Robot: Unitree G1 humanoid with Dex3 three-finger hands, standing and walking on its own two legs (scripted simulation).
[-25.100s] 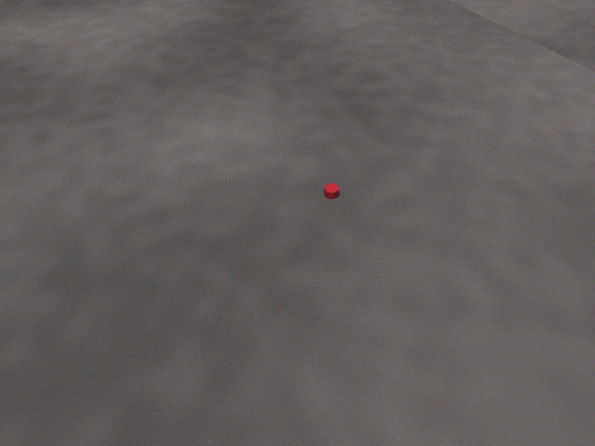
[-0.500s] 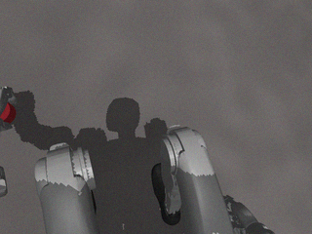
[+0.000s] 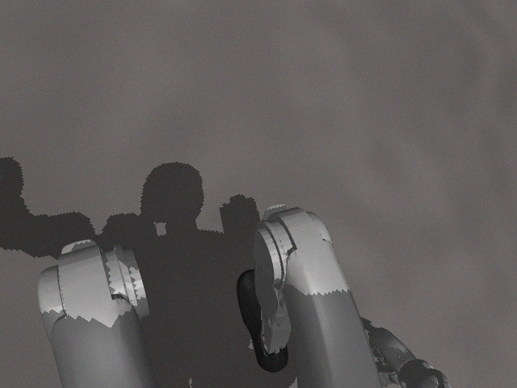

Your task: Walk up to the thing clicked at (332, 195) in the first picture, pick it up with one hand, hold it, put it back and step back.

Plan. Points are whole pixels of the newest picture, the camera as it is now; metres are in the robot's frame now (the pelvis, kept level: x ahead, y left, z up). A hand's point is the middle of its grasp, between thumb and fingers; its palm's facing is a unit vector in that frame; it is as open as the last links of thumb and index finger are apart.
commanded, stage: rest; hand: left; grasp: from above
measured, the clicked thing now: out of the picture +0.40 +0.36 -0.26
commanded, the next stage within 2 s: open in 0.50 s
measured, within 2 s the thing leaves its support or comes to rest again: rests again in 0.08 s
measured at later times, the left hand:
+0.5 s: hand out of the picture +0.39 +0.35 -0.24, palm faces -0.45 -0.17 -0.88, open 8.1 cm
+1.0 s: hand out of the picture +0.39 +0.35 -0.24, palm faces -0.43 -0.16 -0.89, open 12.3 cm
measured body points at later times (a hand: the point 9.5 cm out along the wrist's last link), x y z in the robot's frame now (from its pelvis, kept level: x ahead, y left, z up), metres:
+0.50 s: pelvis +0.00 +0.00 +0.00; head +0.25 +0.13 +0.35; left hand +0.41 +0.35 -0.19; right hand +0.09 -0.25 -0.08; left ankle +0.06 +0.14 -0.25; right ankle +0.10 -0.13 -0.25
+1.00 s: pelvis +0.00 +0.01 +0.00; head +0.25 +0.14 +0.35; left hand +0.41 +0.35 -0.19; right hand +0.09 -0.25 -0.07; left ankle +0.06 +0.14 -0.25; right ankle +0.10 -0.12 -0.25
